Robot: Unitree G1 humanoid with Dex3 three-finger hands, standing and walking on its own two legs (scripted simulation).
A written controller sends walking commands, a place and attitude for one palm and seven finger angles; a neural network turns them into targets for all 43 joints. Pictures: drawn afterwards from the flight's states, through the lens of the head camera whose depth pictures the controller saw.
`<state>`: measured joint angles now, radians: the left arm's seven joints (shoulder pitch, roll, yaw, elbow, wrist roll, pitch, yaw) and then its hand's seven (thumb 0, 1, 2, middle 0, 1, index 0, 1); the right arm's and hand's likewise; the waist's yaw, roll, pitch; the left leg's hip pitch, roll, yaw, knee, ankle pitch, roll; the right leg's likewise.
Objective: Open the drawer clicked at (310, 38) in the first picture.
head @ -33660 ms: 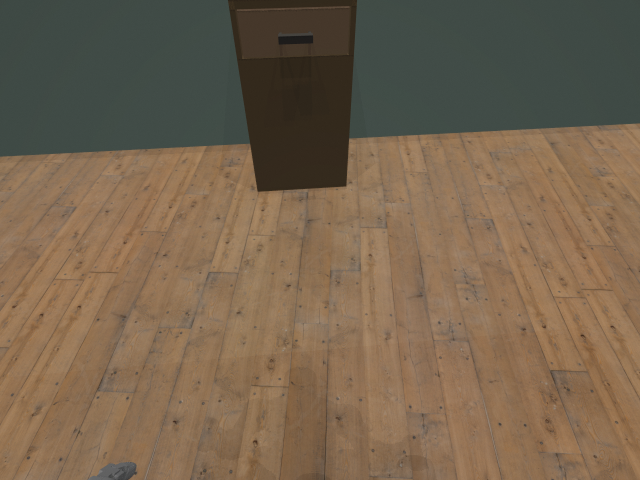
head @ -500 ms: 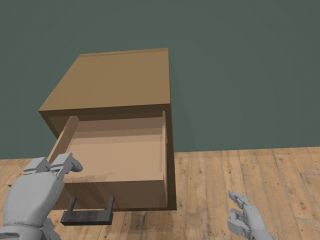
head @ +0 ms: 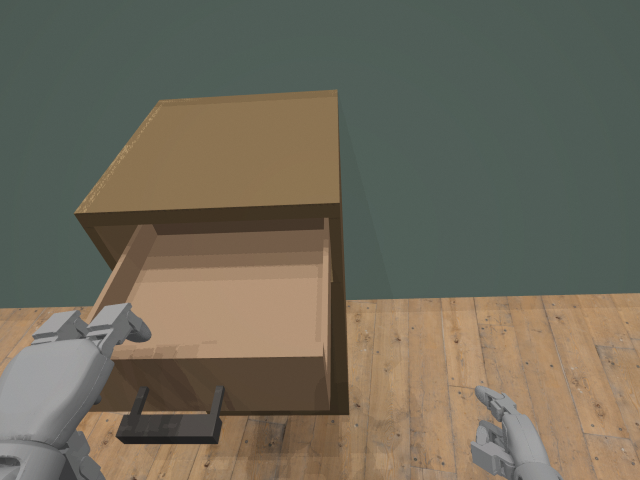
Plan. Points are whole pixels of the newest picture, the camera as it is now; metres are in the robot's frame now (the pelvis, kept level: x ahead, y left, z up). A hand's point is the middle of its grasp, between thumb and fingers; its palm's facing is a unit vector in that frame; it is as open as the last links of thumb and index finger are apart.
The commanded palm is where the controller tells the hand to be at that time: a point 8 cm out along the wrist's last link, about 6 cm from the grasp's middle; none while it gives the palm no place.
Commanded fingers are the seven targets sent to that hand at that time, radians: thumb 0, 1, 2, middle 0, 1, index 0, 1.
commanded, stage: draw the hand back to the body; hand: left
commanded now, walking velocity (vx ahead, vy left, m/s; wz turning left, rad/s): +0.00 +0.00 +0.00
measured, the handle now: (175, 411) +0.20 +0.24 -0.03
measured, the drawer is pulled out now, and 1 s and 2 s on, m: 0.25 0.25 0.25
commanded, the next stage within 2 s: step back with the hand held close in 1.14 s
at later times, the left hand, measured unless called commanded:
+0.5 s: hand (124, 340) +0.19 +0.22 +0.17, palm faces +0.38 -0.84 -0.39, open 12.5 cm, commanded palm +0.13 +0.27 +0.18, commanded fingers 0.00 0.17 0.58 -0.25 -0.77 -0.25 -0.77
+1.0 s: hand (123, 344) +0.19 +0.23 +0.16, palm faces +0.42 -0.82 -0.40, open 8.2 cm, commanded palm +0.13 +0.27 +0.18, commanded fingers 0.00 0.90 0.90 -0.20 -0.30 -0.20 -0.30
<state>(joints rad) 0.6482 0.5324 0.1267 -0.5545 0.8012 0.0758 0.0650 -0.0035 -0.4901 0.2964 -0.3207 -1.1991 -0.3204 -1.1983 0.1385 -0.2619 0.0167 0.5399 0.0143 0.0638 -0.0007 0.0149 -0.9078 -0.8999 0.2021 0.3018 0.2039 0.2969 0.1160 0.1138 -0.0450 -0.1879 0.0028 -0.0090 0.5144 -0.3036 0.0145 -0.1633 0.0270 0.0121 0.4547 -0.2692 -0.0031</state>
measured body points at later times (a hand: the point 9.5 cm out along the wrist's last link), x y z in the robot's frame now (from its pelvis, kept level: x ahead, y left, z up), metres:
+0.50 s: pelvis +0.01 +0.00 +0.00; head -0.01 -0.02 +0.45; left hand +0.16 +0.26 +0.19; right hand +0.20 -0.21 -0.08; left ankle -0.02 +0.11 -0.74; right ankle -0.02 -0.12 -0.74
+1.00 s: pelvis +0.01 -0.02 +0.01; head -0.01 -0.04 +0.45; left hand +0.16 +0.27 +0.18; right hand +0.21 -0.23 -0.08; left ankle -0.02 +0.11 -0.74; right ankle -0.02 -0.12 -0.74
